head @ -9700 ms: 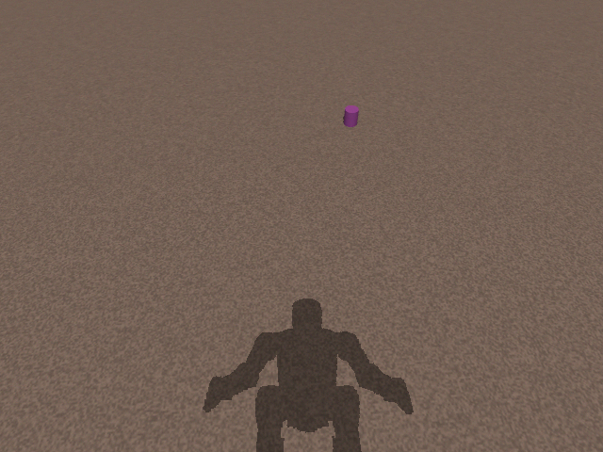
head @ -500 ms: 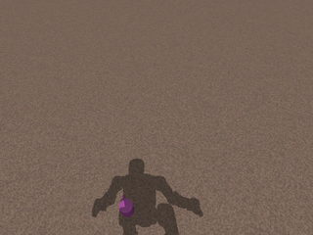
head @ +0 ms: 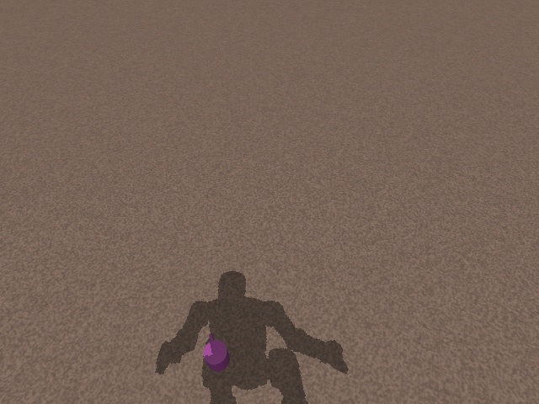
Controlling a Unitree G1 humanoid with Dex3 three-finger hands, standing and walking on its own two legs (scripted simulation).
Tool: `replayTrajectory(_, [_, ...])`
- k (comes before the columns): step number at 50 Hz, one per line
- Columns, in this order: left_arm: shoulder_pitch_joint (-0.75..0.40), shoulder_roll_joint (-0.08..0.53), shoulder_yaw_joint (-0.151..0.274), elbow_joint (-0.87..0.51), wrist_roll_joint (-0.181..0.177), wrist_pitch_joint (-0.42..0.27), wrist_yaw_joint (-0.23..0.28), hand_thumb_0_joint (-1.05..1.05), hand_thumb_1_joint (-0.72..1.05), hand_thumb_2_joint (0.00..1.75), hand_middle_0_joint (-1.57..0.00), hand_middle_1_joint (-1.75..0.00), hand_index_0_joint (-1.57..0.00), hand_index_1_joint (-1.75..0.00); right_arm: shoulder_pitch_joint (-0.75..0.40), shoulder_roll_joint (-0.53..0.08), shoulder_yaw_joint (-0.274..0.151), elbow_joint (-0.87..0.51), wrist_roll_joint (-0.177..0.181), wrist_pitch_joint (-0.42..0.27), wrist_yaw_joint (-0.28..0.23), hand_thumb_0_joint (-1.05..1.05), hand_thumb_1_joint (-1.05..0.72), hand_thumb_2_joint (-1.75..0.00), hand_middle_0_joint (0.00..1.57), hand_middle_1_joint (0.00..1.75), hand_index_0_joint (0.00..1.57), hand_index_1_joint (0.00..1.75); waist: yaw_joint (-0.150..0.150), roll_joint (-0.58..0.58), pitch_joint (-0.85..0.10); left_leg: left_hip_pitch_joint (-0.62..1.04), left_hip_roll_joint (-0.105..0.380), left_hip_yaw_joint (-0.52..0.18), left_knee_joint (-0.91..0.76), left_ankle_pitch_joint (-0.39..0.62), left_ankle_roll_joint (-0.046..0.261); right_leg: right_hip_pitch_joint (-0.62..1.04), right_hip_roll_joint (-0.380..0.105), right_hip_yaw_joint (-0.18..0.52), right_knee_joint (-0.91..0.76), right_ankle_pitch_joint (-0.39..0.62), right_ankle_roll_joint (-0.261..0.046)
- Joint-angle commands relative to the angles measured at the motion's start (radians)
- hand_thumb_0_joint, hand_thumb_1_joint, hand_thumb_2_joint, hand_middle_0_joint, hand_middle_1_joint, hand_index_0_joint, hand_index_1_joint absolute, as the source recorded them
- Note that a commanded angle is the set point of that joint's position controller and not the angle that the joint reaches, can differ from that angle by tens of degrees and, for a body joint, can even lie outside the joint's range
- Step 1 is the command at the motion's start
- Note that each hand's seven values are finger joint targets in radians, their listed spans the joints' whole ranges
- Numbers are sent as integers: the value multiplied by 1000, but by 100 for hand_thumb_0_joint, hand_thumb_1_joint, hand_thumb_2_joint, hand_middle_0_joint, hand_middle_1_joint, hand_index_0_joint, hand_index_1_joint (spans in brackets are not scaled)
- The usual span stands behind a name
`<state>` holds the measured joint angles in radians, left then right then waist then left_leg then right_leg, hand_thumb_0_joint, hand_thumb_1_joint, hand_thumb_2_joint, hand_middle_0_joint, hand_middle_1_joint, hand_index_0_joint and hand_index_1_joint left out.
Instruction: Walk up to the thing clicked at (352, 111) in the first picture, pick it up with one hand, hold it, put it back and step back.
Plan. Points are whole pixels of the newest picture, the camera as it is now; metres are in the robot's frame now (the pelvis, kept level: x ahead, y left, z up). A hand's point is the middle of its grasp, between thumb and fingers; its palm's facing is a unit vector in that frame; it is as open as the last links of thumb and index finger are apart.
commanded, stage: rise first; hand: left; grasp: from above
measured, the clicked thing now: (215, 351) +0.40 +0.20 -0.74
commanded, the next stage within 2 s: none
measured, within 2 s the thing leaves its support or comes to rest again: neither
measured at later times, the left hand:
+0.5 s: hand out of the picture +0.13 +0.25 -0.21, palm faces -0.13 -0.90 -0.42, open 13.1 cm
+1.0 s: hand out of the picture +0.12 +0.26 -0.30, palm faces -0.32 -0.76 -0.56, open 14.2 cm
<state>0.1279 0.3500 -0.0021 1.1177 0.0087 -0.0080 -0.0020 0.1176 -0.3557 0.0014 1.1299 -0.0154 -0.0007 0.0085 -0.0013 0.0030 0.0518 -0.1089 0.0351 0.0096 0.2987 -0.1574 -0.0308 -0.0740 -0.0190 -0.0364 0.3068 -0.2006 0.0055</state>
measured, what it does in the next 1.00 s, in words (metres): lowers itself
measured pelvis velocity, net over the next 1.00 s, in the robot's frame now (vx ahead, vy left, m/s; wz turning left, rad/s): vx -0.03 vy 0.01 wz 0.00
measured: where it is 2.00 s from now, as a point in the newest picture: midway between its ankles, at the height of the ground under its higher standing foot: outside the picture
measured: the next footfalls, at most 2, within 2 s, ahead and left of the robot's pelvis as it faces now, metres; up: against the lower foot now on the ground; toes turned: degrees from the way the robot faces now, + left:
none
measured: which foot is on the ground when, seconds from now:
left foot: down 0.00-1.00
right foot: down 0.00-1.00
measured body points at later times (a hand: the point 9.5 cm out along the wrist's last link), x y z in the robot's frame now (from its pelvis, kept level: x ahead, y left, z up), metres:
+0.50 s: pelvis -0.01 +0.01 -0.06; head +0.06 +0.01 +0.39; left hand +0.14 +0.30 -0.18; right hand +0.10 -0.25 -0.17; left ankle +0.00 +0.14 -0.75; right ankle -0.02 -0.12 -0.75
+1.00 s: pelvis -0.03 +0.01 -0.16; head +0.10 +0.02 +0.27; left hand +0.14 +0.30 -0.27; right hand +0.17 -0.24 -0.25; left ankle +0.00 +0.14 -0.75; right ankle -0.02 -0.12 -0.75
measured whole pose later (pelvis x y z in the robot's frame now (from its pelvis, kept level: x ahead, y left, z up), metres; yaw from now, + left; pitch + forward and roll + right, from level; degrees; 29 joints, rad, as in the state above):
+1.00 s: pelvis -0.03 +0.01 -0.16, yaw +0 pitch +25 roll -2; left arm 0.18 0.32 0.08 0.50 0.42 0.12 0.06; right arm 0.12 -0.25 -0.04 0.54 0.00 -0.16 0.00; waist -0.02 0.01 -0.16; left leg -1.26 0.03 -0.03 1.42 -0.59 -0.02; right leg -1.20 -0.03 -0.03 1.40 -0.64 0.01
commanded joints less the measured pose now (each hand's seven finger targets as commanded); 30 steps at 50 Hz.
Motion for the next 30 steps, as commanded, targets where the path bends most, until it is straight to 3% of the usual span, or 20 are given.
replayTrajectory(1, [-29, 219, 43, -55, 2, -24, 12, 0, 82, 98, -15, -38, -16, -38, -35, -205, -36, -58, 7, -26, -15, 0, -90, -90, 20, 30, 20, 30, 1, -3, -75, 29, 109, -82, -25, 150, 45, -12, -122, 89, -54, 152, -26])
replayTrajectory(2, [-380, 27, 35, -406, -52, -113, 24, 0, 74, 95, -17, -46, -14, -46, -21, -42, 0, -330, 75, -76, -37, 0, -96, -92, 20, 30, 20, 30, -123, 67, -6, -95, -45, 50, 47, -11, 39, -243, 3, 27, 19, 91, -16])
replayTrajectory(3, [-464, 86, 54, -329, -48, -101, 28, 0, 66, 93, -19, -54, -16, -54, 28, -71, -4, -275, 77, -73, -48, 0, -93, -91, 20, 30, 20, 30, -88, 31, -45, -89, -44, 42, 60, -25, 43, -191, 3, 11, 28, 61, -14])
replayTrajectory(4, [-302, 160, 110, -151, -32, -59, 33, 0, 58, 95, -17, -60, -14, -62, 60, -102, -16, -263, 74, -60, -54, 0, -92, -91, 20, 30, 20, 30, -75, -34, -24, -127, -46, 37, 83, -40, 47, -204, 13, -2, 38, 25, -17])
replayTrajectory(5, [-224, 190, 141, -95, -17, -44, 22, 0, 50, 97, -15, -68, -12, -70, 66, -103, -31, -291, 71, -51, -53, 0, -91, -91, 20, 30, 20, 30, -39, -46, -26, -163, -42, 40, 118, -26, 46, -215, 16, -8, 65, 17, -17])
replayTrajectory(7, [-308, 236, 160, -139, 24, -53, 5, 0, 34, 95, -13, -84, -13, -83, 95, -98, -59, -327, 60, -58, -62, 0, -92, -91, 20, 30, 20, 30, -32, -48, -158, -170, -42, 33, 180, 20, 49, -228, 13, 3, 134, 72, -15])
replayTrajectory(9, [-185, 198, 167, -39, 89, -36, -24, 0, 18, 95, -10, -99, -13, -96, 129, -94, -80, -360, 43, -63, -52, 0, -95, -92, 20, 30, 20, 30, -27, -70, -214, -238, -46, 19, 265, 68, 45, -272, 17, -2, 227, 120, -18])
replayTrajectory(10, [-121, 208, 191, -38, 121, -31, -32, 0, 10, 96, -8, -101, -11, -99, 138, -93, -94, -380, 36, -63, -45, 0, -94, -91, 20, 30, 20, 30, 11, -33, -271, -260, -52, 21, 304, 96, 40, -275, 15, 1, 271, 134, -23])
replayTrajectory(12, [-86, 205, 216, -137, 137, -19, -25, 0, -6, 99, -6, -107, -8, -104, 136, -80, -103, -444, 36, -61, -38, 0, -94, -91, 20, 30, 20, 30, 40, 25, -370, -255, -59, 25, 331, 118, 31, -259, 17, 4, 309, 138, -26])
replayTrajectory(14, [-84, 125, 171, -173, 147, 15, -6, 0, -22, 99, -5, -110, -8, -107, 118, -62, -95, -487, 40, -60, -31, 0, -94, -91, 20, 30, 20, 30, 27, 54, -304, -305, -55, 23, 344, 66, 25, -339, 20, 0, 331, 73, -28])
replayTrajectory(16, [-127, 135, 169, -238, 167, 51, 12, 0, -38, 101, -6, -109, -7, -108, 92, -60, -97, -535, 46, -60, -30, 0, -93, -91, 20, 30, 20, 30, 11, 28, -274, -351, -48, 11, 365, 14, 24, -392, 25, -7, 339, 13, -29])
replayTrajectory(17, [-125, 164, 188, -283, 170, 66, 22, 0, -46, 100, -8, -108, -8, -108, 84, -62, -99, -559, 49, -61, -29, 0, -94, -91, 20, 30, 20, 30, 13, 12, -286, -375, -45, 11, 382, -16, 28, -405, 25, -8, 349, -18, -27])
replayTrajectory(19, [-59, 127, 180, -307, 174, 95, 30, 0, -56, 100, -8, -108, -7, -109, 83, -50, -96, -585, 48, -69, -24, 0, -92, -91, 20, 30, 20, 30, 10, 1, -275, -418, -39, 7, 413, -49, 29, -445, 28, -13, 385, -55, -27])
replayTrajectory(21, [-81, 117, 167, -347, 196, 102, 34, 0, -60, 101, -8, -107, -7, -108, 91, -49, -102, -594, 45, -82, -26, 0, -92, -91, 20, 30, 20, 30, -5, -26, -281, -457, -35, 3, 472, -53, 32, -508, 29, -12, 439, -60, -22])
replayTrajectory(24, [-108, 125, 185, -444, 222, 83, 43, 0, -61, 102, -9, -106, -7, -108, 103, -38, -104, -609, 31, -105, -26, 0, -91, -91, 20, 30, 20, 30, -14, -3, -321, -529, -32, 2, 567, -85, 34, -592, 22, 0, 530, -81, -21])
replayTrajectory(27, [-52, 130, 197, -548, 254, 63, 54, 0, -60, 100, -10, -105, -9, -107, 112, -30, -107, -626, 24, -129, -31, 0, -92, -91, 20, 30, 20, 30, -12, 47, -395, -545, -23, -1, 642, -47, 32, -656, 24, 3, 624, -50, -22])
replayTrajectory(30, [46, 115, 184, -629, 283, 76, 56, 0, -59, 101, -11, -106, -9, -108, 103, -29, -110, -648, 22, -139, -34, 0, -92, -91, 20, 30, 20, 30, -13, 68, -437, -552, -17, -13, 680, -13, 31, -702, 26, -2, 671, -34, -23])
